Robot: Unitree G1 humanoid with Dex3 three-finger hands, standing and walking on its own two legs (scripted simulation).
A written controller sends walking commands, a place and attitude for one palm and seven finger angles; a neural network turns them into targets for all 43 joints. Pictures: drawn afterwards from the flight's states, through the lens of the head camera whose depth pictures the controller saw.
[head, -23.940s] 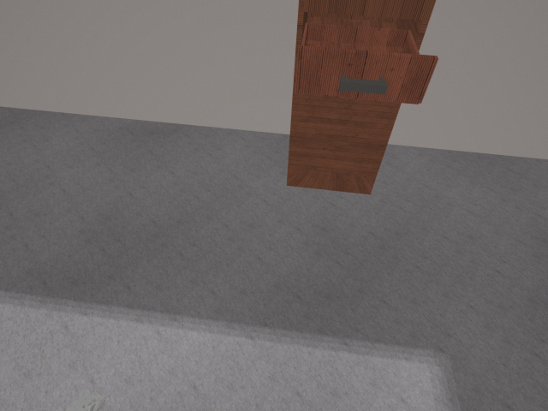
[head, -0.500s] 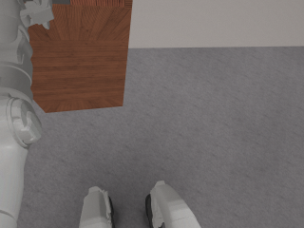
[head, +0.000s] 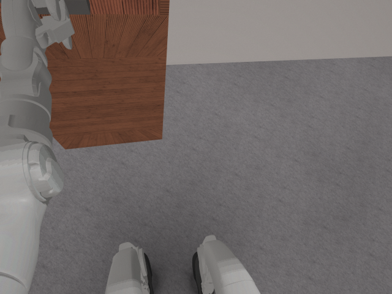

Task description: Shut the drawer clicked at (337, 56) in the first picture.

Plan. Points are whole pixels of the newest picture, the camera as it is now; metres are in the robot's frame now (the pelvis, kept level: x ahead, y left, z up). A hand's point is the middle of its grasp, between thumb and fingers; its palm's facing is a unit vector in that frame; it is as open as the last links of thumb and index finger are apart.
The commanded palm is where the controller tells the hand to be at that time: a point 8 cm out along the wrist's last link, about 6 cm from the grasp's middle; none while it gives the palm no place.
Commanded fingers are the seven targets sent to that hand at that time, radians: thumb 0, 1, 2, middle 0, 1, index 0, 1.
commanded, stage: pull the fist back off the drawer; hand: left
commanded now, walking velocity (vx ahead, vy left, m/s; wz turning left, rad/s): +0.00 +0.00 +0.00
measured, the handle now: out of the picture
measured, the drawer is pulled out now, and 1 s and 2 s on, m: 0.00 0.00 0.00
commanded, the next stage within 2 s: draw the hand back to the body in 0.14 s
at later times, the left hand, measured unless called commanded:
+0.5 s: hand (44, 47) +0.51 +0.17 +0.13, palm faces +0.05 -1.00 -0.03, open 3.2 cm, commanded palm +0.46 +0.21 +0.14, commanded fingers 0.00 0.90 0.90 -1.40 -1.60 -1.40 -1.60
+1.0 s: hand out of the picture +0.35 +0.19 +0.20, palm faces +0.26 -0.93 -0.25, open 3.2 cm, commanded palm +0.30 +0.24 +0.22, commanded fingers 0.00 0.90 0.90 -1.40 -1.60 -1.40 -1.60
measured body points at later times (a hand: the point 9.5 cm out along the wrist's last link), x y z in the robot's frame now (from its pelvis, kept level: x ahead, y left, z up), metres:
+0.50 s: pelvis +0.07 -0.01 +0.05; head +0.16 -0.01 +0.49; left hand +0.50 +0.22 +0.14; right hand +0.11 -0.27 -0.06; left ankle +0.06 +0.10 -0.64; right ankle +0.02 -0.14 -0.64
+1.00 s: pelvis +0.06 -0.02 +0.10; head +0.06 -0.04 +0.54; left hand +0.33 +0.24 +0.22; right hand +0.27 -0.23 +0.01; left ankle +0.06 +0.10 -0.64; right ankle +0.02 -0.14 -0.64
